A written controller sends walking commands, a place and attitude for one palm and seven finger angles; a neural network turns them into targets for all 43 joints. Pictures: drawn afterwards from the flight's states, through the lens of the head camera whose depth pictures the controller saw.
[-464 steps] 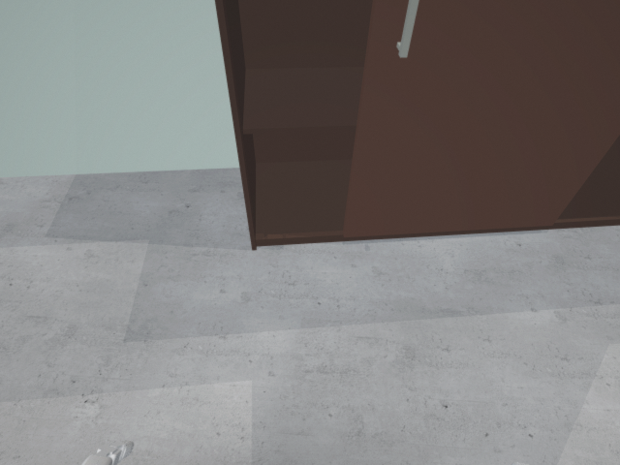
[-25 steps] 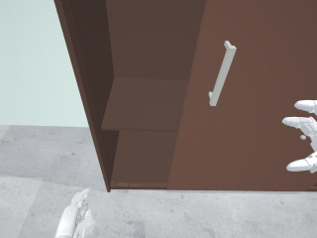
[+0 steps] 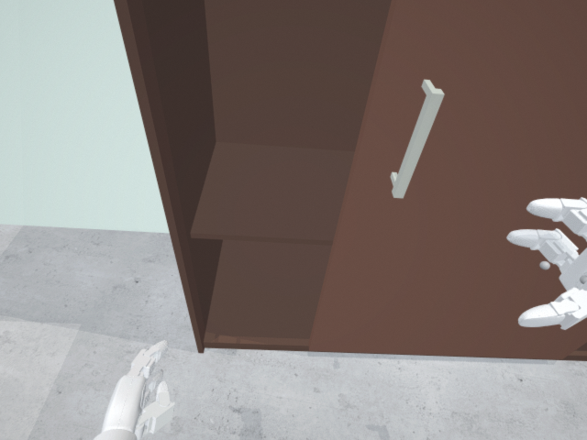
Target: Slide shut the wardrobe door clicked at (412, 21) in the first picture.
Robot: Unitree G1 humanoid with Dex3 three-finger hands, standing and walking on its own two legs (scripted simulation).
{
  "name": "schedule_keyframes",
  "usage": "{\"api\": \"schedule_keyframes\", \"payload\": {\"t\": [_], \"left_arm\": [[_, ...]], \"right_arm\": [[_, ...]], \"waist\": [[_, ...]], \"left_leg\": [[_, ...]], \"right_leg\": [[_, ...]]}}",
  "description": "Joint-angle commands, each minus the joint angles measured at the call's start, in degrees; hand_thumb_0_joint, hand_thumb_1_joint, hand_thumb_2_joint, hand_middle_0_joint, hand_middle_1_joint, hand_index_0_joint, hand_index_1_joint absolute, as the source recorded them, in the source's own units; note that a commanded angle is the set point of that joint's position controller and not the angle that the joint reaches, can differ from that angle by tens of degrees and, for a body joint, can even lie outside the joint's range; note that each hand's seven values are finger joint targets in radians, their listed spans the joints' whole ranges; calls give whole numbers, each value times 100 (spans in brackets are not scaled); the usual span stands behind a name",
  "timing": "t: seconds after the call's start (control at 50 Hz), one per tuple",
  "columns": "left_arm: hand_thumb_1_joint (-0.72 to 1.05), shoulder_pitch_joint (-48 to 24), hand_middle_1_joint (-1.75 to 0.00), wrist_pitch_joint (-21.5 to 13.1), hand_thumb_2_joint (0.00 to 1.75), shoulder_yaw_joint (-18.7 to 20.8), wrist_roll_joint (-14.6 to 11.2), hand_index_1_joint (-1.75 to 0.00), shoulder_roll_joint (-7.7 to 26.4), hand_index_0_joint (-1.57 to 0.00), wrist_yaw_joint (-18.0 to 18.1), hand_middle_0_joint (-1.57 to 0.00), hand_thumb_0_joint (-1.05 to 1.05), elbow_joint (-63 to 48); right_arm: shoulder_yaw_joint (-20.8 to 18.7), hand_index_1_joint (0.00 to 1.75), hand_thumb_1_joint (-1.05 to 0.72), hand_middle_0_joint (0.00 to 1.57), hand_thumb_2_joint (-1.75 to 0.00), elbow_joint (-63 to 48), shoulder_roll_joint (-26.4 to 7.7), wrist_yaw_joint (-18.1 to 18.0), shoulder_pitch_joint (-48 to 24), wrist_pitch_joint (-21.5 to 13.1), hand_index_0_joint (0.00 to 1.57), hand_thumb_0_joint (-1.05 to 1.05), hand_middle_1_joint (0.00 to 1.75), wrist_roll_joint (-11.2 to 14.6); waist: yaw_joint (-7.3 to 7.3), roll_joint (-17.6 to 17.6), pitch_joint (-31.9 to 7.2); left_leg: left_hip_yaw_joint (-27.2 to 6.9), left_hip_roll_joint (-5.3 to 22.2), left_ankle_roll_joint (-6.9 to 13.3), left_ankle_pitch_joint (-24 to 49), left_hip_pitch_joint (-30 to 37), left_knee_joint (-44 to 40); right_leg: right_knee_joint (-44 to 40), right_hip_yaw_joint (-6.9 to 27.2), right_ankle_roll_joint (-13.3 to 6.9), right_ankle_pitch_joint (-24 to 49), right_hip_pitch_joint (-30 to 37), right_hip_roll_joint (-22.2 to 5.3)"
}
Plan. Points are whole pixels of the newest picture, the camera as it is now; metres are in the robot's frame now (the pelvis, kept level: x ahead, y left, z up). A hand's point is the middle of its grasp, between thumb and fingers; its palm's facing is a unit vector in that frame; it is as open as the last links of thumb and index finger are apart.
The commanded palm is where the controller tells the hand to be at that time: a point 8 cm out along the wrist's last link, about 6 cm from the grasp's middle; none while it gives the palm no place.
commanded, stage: move the hooked fingers beside the handle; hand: right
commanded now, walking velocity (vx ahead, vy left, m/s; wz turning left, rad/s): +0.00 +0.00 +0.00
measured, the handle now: (411, 142) +0.56 -0.19 +0.16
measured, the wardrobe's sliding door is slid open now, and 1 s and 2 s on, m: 0.37 0.37 0.37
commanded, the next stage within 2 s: none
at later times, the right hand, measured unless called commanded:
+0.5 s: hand (510, 218) +0.35 -0.27 +0.18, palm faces +0.05 +1.00 -0.05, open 14.0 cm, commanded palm +0.31 -0.31 +0.17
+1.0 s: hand (483, 197) +0.40 -0.25 +0.17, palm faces +0.03 +1.00 -0.02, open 14.0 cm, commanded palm +0.38 -0.31 +0.17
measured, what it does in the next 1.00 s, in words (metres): stands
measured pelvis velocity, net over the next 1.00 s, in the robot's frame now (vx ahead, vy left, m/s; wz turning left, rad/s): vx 0.01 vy -0.01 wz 0.01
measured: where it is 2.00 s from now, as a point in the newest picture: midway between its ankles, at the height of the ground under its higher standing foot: outside the picture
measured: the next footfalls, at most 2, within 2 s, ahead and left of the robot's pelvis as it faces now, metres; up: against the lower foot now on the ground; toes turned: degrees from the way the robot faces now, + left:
none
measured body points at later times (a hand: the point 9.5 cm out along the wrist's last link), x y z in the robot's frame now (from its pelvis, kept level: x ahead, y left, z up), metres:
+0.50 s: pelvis +0.01 +0.00 +0.00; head +0.00 +0.02 +0.45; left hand +0.16 +0.25 -0.08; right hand +0.34 -0.32 +0.18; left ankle +0.01 +0.12 -0.74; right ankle +0.00 -0.12 -0.74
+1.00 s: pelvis +0.01 -0.01 +0.00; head +0.02 +0.01 +0.45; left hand +0.15 +0.25 -0.10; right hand +0.39 -0.31 +0.17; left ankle +0.01 +0.12 -0.74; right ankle +0.00 -0.12 -0.74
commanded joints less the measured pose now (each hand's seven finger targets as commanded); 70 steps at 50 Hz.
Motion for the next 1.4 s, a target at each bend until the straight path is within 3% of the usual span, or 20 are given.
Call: {"api": "schedule_keyframes", "payload": {"t": [0.0,0.1,0.18,0.2,0.28,0.36,0.44,0.52,0.54,0.62,0.74,0.88,0.98,1.04,1.08,1.14,1.22,1.3,1.34,1.38], "left_arm": [[90,-676,-30,-330,90,259,14,-30,629,-20,13,-20,0,-919],[90,-652,-30,-359,90,248,-30,-30,600,-20,55,-20,0,-819],[90,-543,-30,-360,90,266,-48,-30,682,-20,141,-20,0,-735],[90,-515,-30,-348,90,260,-35,-30,680,-20,147,-20,0,-700],[90,-507,-30,-368,90,267,-16,-30,664,-20,152,-20,0,-733],[90,-400,-30,-315,90,304,10,-30,707,-20,92,-20,0,-757],[90,-348,-30,-239,90,355,-12,-30,746,-20,-4,-20,0,-861],[90,-273,-30,-143,90,406,-29,-30,804,-20,-54,-20,0,-886],[90,-247,-30,-136,90,428,-19,-30,799,-20,-56,-20,0,-915],[90,-167,-30,-93,90,428,-6,-30,778,-20,-9,-20,0,-843],[90,-8,-30,-72,90,409,-9,-30,794,-20,97,-20,0,-609],[90,87,-30,30,90,398,-20,-30,838,-20,73,-20,0,-571],[90,265,-30,118,90,432,31,-30,868,-20,23,-20,0,-528],[90,368,-30,175,90,459,59,-30,866,-20,-25,-20,0,-547],[90,399,-30,186,90,461,60,-30,839,-20,-40,-20,0,-539],[90,537,-30,239,90,510,53,-30,884,-20,-47,-20,0,-461],[90,671,-30,310,90,523,28,-30,974,-20,-27,-20,0,-296],[90,847,-30,373,90,543,72,-30,1004,-20,-40,-20,0,-215],[90,947,-30,397,90,556,97,-30,1012,-20,-54,-20,0,-229],[90,974,-30,409,90,547,104,-30,980,-20,-61,-20,0,-212]], "right_arm": [[-830,120,50,30,-30,-1127,-1740,-17,-1506,-455,30,0,120,221],[-207,120,50,30,-30,-887,-1341,-106,-2358,-471,30,0,120,89],[-160,120,50,30,-30,-348,-1581,-160,-2974,-500,30,0,120,-109],[-192,120,50,30,-30,-239,-1708,-162,-3119,-531,30,0,120,-132],[-342,120,50,30,-30,-116,-1892,-170,-3533,-793,30,0,120,-167],[-659,120,50,30,-30,493,-2093,-93,-3165,-843,30,0,120,-128],[-562,120,50,30,-30,704,-1956,14,-2824,-667,30,0,120,-131],[-558,120,50,30,-30,605,-2023,-21,-3011,-582,30,0,120,-131],[-558,120,50,30,-30,482,-1983,-38,-3049,-625,30,0,120,-126],[-565,120,50,30,-30,233,-2101,-197,-3692,-848,30,0,120,-162],[-104,120,50,30,-30,779,-1814,-234,-4372,-1005,30,0,120,-304],[67,120,50,30,-30,1677,-1733,-279,-4584,-880,30,0,120,-406],[-198,120,50,30,-30,2034,-2112,-455,-5018,-1104,30,0,120,-538],[-376,120,50,30,-30,2009,-2346,-502,-5026,-1298,30,0,120,-623],[-139,120,50,30,-30,1908,-2147,-484,-5342,-1418,30,0,120,-657],[-116,120,50,30,-30,2184,-2108,-456,-5306,-1453,30,0,120,-638],[70,120,50,30,-30,2940,-2022,-397,-5764,-1378,30,0,120,-620],[37,120,50,30,-30,3189,-2284,-474,-6247,-1560,30,0,120,-778],[-87,120,50,30,-30,3185,-2525,-502,-6409,-1749,30,0,120,-862],[51,120,50,30,-30,3166,-2394,-498,-6648,-1929,30,0,120,-872]], "waist": [[-52,201,-973],[162,-163,-571],[266,41,-711],[269,56,-681],[232,-149,-1371],[95,171,-1501],[23,53,-1368],[102,303,-1244],[107,336,-1449],[229,72,-1556],[452,-128,-1409],[432,119,-1393],[434,312,-1688],[371,72,-1966],[459,-202,-1958],[504,-30,-1879],[682,209,-1429],[722,78,-1652],[696,0,-2005],[746,-248,-2133]], "left_leg": [[-144,-253,84,888,266,-330],[-190,-238,82,568,-130,-434],[-210,-196,46,164,-251,-447],[-245,-205,57,72,-217,-494],[-267,-152,72,584,96,-303],[-244,-138,73,1230,388,-142],[-190,-135,98,1767,336,-34],[-203,-156,65,1799,185,-45],[-203,-158,61,1803,214,-11],[-245,-173,69,1636,116,-42],[-239,-163,83,1361,-156,-87],[-183,-138,116,1262,-268,-11],[-224,-122,113,1467,-107,84],[-264,-120,123,1743,72,162],[-267,-125,134,1760,-37,161],[-245,-158,131,1775,-115,152],[-249,-162,109,1299,-459,54],[-308,-143,111,1224,-483,100],[-330,-148,117,1407,-356,185],[-331,-157,130,1469,-391,222]], "right_leg": [[-350,203,-194,945,143,254],[-383,191,-176,632,155,237],[-381,232,-204,344,94,229],[-375,228,-201,291,72,226],[-278,217,-207,682,242,239],[-205,159,-225,1095,12,244],[-167,92,-214,1506,-49,240],[-140,79,-220,1524,-112,210],[-129,80,-230,1553,-14,210],[-103,88,-228,1484,156,186],[-105,129,-214,1261,220,171],[-101,209,-182,1241,7,145],[-33,203,-195,1416,-95,136],[26,159,-197,1685,-49,133],[47,161,-183,1766,54,129],[71,170,-189,1805,29,97],[43,162,-198,1175,-299,114],[123,150,-207,1115,-390,137],[167,182,-207,1318,-285,134],[200,195,-184,1435,-158,134]]}}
